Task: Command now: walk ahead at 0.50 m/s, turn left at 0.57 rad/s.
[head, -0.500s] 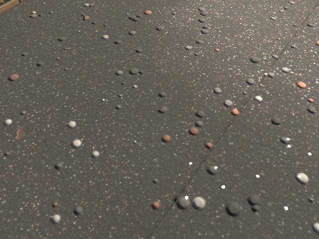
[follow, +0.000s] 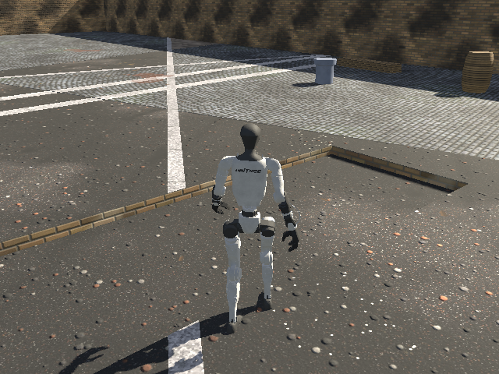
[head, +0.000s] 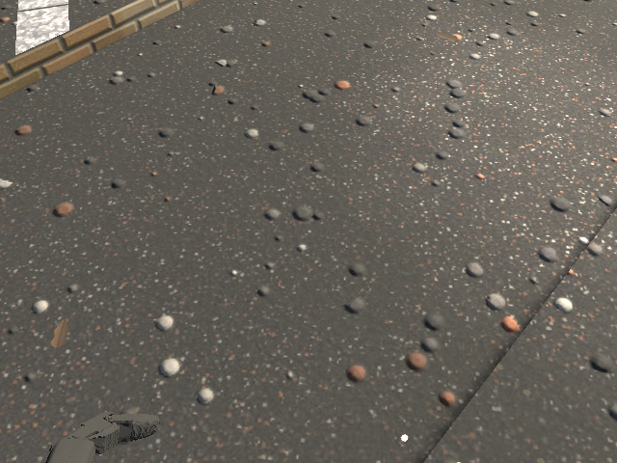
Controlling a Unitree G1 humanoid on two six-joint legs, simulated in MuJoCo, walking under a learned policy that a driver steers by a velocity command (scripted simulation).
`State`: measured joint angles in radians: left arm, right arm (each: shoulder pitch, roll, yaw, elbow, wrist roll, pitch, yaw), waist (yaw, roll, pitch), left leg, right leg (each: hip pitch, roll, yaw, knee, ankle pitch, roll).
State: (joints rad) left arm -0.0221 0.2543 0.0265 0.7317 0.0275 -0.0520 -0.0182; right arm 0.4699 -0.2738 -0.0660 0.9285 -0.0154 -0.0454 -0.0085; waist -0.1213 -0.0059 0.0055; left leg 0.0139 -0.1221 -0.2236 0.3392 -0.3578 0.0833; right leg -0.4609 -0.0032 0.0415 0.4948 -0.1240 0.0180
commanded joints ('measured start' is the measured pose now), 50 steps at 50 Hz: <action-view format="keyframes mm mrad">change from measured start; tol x32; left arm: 1 255 178 56 -11 8 -41 22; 36 752 67 10 218 -102 -75 16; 50 186 15 36 -20 -48 5 -6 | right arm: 1 -69 -160 -36 -85 15 -15 5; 29 -622 -1 54 -297 60 -58 114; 36 111 -170 -19 -83 3 -37 60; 50 -257 -153 -33 -32 33 -53 -14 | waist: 1 204 9 -112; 30 274 -1 153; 37 -48 274 -545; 42 187 57 25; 50 124 49 28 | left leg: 1 -222 154 -118 310 551 51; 3 -618 -1 97 749 -209 9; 28 -771 210 153 147 699 -41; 32 -420 178 187 78 622 -11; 36 696 572 -171 436 1254 255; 38 422 577 -310 78 438 265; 43 -436 419 109 -178 333 111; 50 -138 420 302 -181 507 92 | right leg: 1 471 -69 86 -98 -71 -83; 3 749 -432 663 -207 -264 -217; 12 393 -213 93 -286 351 -209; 24 440 -194 67 -130 -35 -254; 33 298 -151 48 504 344 -137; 35 -295 30 49 1294 -675 -27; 36 -379 25 196 1385 -661 -10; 50 -147 -124 -8 233 137 -67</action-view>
